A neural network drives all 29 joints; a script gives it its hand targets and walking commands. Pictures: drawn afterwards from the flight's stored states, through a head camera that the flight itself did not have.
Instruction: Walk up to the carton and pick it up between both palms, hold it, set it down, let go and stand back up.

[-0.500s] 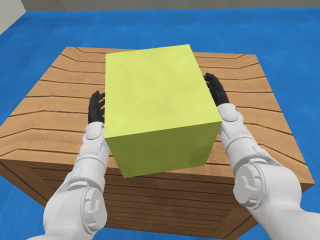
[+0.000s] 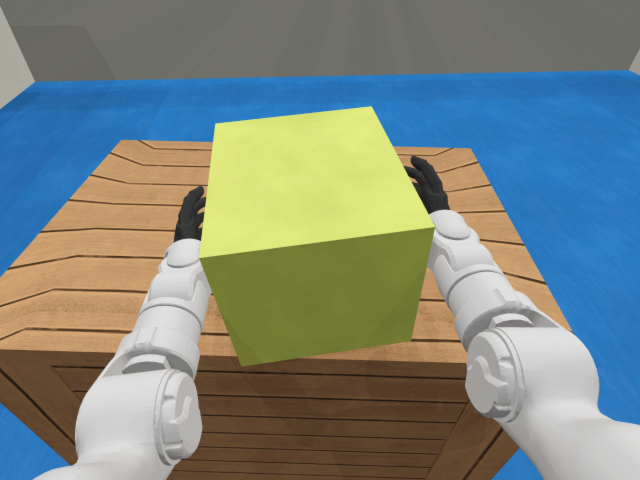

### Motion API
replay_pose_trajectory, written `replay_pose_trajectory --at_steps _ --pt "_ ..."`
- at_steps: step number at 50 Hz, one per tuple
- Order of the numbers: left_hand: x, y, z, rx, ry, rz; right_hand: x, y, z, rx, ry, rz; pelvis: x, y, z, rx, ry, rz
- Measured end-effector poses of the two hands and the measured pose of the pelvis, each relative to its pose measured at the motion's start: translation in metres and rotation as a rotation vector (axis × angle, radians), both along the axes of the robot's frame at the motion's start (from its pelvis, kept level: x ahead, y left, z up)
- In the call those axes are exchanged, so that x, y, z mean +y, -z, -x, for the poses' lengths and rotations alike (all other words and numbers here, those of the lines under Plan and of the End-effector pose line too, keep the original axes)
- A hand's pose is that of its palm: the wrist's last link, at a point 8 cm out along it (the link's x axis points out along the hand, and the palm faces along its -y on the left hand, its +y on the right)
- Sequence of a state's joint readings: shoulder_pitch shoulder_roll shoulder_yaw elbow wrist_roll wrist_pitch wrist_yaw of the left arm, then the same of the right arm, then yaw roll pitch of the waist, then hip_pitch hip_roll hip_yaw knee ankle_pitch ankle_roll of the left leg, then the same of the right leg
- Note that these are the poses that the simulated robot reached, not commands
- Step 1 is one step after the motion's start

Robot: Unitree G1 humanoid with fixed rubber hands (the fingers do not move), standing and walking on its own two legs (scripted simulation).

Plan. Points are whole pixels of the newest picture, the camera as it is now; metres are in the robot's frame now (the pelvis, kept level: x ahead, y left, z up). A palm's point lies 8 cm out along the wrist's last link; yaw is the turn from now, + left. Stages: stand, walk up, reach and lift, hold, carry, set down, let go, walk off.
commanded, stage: reach and lift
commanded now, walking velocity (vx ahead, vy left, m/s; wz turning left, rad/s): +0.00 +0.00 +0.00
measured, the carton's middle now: (310, 229) +0.43 +0.04 +0.13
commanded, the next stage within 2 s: hold in 1.68 s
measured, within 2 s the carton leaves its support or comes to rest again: neither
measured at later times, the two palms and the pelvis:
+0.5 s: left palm (182, 224) +0.38 +0.19 +0.18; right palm (446, 195) +0.40 -0.12 +0.22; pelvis +0.00 +0.00 +0.00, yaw +2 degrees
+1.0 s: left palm (183, 213) +0.38 +0.19 +0.20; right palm (458, 187) +0.39 -0.13 +0.23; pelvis -0.01 +0.00 +0.00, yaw +2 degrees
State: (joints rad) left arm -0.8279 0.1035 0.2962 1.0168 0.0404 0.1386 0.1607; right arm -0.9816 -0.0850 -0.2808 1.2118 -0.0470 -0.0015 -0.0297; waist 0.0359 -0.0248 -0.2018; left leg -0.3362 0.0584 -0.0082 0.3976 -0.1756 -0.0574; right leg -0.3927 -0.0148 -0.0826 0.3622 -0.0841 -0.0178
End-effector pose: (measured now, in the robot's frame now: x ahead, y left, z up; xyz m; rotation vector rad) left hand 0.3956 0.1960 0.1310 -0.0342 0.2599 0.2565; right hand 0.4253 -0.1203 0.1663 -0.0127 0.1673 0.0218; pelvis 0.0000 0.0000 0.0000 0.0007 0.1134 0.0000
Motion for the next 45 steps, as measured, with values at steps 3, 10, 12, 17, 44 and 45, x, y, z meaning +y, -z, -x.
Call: replay_pose_trajectory --at_steps 3,10,12,17,44,45 --pt "-0.001 -0.008 0.002 0.003 0.007 -0.009 -0.001 -0.009 0.004 0.003 0.01 -0.011 0.0 0.0 0.001 -0.016 -0.002 0.0" --pt "0.0 -0.025 0.007 0.001 0.015 -0.019 0.0 -0.025 0.01 0.004 0.021 -0.025 -0.001 -0.001 0.003 -0.048 -0.012 0.002" --pt "0.0 -0.028 0.008 0.003 0.018 -0.017 0.0 -0.028 0.012 0.005 0.024 -0.023 -0.001 -0.001 0.002 -0.058 -0.017 0.002" --pt "-0.001 -0.037 0.011 0.004 0.026 -0.015 -0.001 -0.037 0.017 0.006 0.033 -0.018 -0.001 -0.001 0.002 -0.079 -0.022 0.003" --pt "-0.008 -0.062 0.019 0.011 0.085 -0.007 -0.007 -0.066 0.039 0.017 0.099 -0.034 0.005 -0.001 0.008 -0.136 -0.031 0.001" --pt "-0.008 -0.062 0.018 0.012 0.086 -0.007 -0.008 -0.066 0.039 0.019 0.1 -0.035 0.005 -0.001 0.008 -0.136 -0.032 0.001"
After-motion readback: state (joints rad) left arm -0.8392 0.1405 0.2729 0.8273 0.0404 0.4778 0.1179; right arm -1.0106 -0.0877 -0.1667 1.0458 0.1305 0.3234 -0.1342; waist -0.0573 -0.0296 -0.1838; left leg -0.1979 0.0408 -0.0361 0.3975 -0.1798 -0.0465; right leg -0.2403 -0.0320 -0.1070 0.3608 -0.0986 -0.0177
